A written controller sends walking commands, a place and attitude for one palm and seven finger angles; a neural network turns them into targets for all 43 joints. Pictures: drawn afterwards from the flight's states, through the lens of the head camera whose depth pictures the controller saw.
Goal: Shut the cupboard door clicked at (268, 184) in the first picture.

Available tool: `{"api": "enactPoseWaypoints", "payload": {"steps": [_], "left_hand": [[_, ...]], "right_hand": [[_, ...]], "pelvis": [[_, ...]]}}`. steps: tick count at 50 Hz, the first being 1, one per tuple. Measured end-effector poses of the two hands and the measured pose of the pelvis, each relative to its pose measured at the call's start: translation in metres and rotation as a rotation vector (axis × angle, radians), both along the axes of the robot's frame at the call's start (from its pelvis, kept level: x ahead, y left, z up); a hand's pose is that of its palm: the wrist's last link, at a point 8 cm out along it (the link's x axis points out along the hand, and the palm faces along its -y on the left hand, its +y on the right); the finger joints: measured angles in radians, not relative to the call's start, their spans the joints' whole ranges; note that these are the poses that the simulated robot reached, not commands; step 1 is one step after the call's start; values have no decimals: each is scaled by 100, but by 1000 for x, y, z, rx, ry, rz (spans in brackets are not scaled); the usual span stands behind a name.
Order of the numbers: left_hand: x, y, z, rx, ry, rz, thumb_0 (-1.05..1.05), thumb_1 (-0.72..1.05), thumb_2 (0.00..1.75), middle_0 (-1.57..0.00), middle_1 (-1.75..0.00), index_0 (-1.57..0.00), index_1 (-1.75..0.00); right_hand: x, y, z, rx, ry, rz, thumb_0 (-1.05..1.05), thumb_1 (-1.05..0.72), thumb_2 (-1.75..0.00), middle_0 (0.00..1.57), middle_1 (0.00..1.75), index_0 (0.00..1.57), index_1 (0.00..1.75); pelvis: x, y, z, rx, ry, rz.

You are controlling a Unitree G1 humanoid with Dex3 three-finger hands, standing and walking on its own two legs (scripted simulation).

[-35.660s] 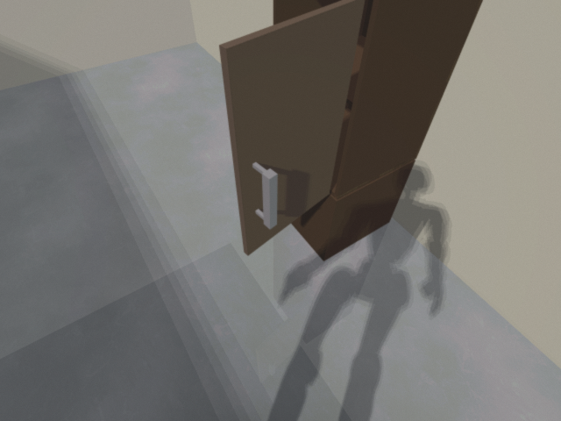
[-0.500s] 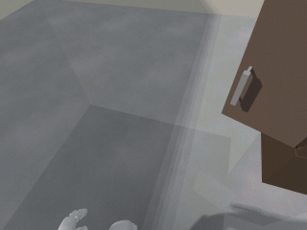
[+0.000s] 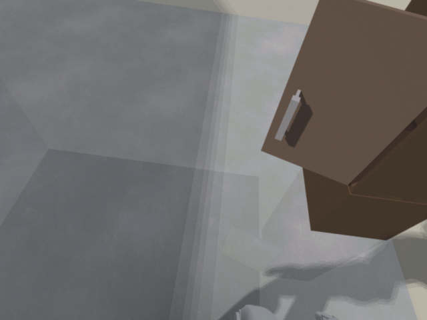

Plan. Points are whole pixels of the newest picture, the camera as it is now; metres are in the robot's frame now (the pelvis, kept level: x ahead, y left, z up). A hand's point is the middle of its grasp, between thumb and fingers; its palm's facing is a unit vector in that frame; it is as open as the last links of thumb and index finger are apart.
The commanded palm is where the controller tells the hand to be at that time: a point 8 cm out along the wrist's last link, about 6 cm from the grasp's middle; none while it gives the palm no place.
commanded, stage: turn to face it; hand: left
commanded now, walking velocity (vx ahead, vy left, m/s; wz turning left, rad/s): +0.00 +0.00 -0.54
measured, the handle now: (288, 115) +0.73 -0.19 -0.11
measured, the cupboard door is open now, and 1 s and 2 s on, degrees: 71 71 71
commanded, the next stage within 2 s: take the last steps up to it in 0.48 s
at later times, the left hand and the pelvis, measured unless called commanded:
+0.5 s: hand (154, 311) +0.15 +0.13 -0.16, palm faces -0.23 -0.94 -0.24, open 7.4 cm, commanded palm none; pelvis +0.02 -0.04 +0.00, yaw -13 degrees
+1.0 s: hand (166, 272) +0.23 +0.12 -0.17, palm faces -0.39 -0.91 -0.17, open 7.4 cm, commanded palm none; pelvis +0.09 -0.04 +0.01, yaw -22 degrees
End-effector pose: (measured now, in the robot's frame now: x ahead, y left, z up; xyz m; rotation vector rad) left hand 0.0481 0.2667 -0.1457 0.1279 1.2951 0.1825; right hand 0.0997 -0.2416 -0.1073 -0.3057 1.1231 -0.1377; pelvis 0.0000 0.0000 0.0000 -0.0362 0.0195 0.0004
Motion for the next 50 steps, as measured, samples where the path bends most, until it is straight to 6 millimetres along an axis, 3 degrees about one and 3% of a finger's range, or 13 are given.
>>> {"api": "enactPoseWaypoints", "payload": {"steps": [6,14,20,27,35,43,47,50], "left_hand": [[38,-3,9,24,-21,-95,1,91,90,-20,-30,-19,-30],[102,-54,15,72,-131,-267,1,91,90,-19,-30,-19,-30],[108,-83,25,70,-135,-309,1,91,90,-20,-30,-20,-30],[105,-92,14,13,-92,-325,1,91,90,-20,-30,-20,-30],[111,-69,-17,-40,-16,-319,1,91,90,-20,-30,-20,-30],[146,-66,1,-42,11,-388,1,91,90,-20,-30,-20,-30],[170,-80,6,-32,9,-427,1,91,90,-20,-30,-20,-30],[193,-102,7,-29,2,-468,1,91,90,-19,-30,-19,-30]], "right_hand": [[-39,-11,-8,22,53,-110,0,-90,-89,20,30,21,30],[-101,-51,-48,75,145,-282,0,-90,-89,20,30,21,30],[-110,-63,-45,78,171,-345,1,-91,-89,20,30,20,30],[-90,-55,-29,79,114,-362,1,-91,-89,20,30,20,30],[-70,-26,-21,33,55,-363,0,-90,-89,20,30,20,30],[-105,-1,-4,53,151,-450,0,-90,-89,20,30,21,30],[-127,4,-5,81,223,-518,0,-90,-89,20,30,21,30],[-143,5,-8,108,278,-571,0,-90,-89,20,30,21,30]], "pelvis": [[2,-3,1,-4,1,-76],[6,-31,-18,31,5,-168],[10,-37,-8,38,-1,-205],[21,-36,-3,38,-2,-240],[44,-15,-13,15,-3,-289],[68,-18,7,-2,13,-336],[82,-29,9,3,12,-363],[92,-42,8,11,6,-380]]}}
